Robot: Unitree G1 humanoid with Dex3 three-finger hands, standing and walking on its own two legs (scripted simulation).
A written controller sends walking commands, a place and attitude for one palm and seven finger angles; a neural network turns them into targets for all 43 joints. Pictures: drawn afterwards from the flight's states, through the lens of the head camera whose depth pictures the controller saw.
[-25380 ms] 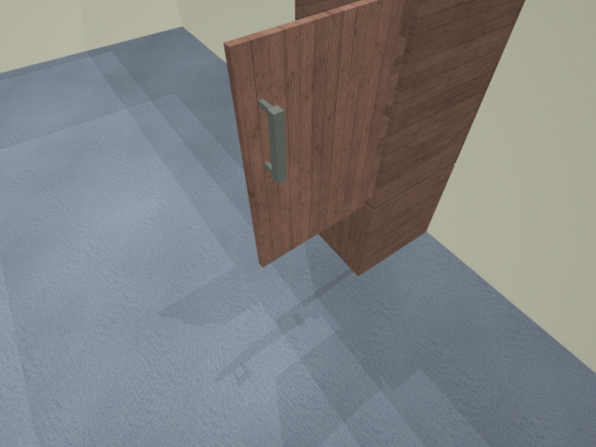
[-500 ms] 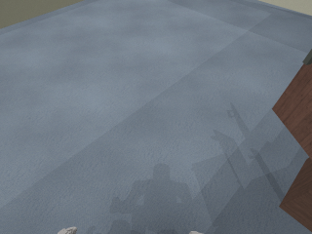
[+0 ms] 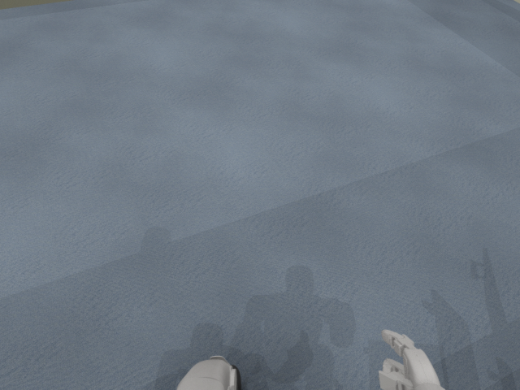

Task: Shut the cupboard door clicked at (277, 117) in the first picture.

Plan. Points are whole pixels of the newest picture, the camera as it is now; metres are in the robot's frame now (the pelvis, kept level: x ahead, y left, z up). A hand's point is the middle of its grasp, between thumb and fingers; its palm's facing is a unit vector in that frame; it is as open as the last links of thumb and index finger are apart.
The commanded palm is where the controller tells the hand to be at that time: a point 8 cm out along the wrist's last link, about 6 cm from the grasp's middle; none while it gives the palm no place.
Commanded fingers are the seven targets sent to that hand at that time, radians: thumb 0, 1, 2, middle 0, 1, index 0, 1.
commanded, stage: walk to a spot facing it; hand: left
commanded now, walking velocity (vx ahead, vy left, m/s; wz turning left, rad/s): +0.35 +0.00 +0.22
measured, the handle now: out of the picture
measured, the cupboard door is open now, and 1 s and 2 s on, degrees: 58 58 58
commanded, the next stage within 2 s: turn to face it in 0.24 s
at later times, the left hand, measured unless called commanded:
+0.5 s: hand (195, 298) +0.27 +0.15 -0.13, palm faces +0.07 -0.98 -0.21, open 7.4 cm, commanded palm none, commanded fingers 0.00 0.90 0.90 -0.20 -0.30 -0.20 -0.30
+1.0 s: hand (201, 232) +0.41 +0.17 -0.14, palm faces -0.18 -0.95 -0.24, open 7.4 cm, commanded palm none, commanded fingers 0.00 0.90 0.90 -0.20 -0.30 -0.20 -0.30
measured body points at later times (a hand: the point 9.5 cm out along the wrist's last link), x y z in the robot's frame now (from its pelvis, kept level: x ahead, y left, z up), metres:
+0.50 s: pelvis +0.19 -0.03 +0.02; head +0.22 -0.05 +0.47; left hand +0.27 +0.20 -0.11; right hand +0.19 -0.27 -0.14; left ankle +0.13 +0.08 -0.66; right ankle +0.22 -0.13 -0.71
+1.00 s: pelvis +0.28 -0.02 +0.02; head +0.32 -0.03 +0.47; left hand +0.42 +0.22 -0.12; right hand +0.31 -0.28 -0.12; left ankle +0.29 +0.11 -0.71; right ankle +0.25 -0.13 -0.69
